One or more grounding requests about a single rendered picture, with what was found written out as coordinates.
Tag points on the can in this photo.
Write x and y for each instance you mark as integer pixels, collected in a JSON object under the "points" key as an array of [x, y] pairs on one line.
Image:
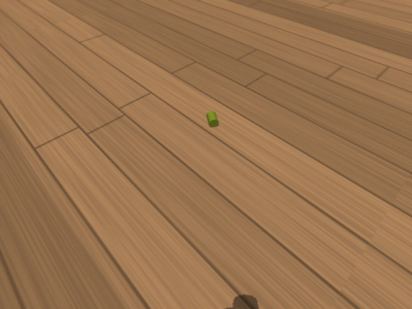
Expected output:
{"points": [[212, 119]]}

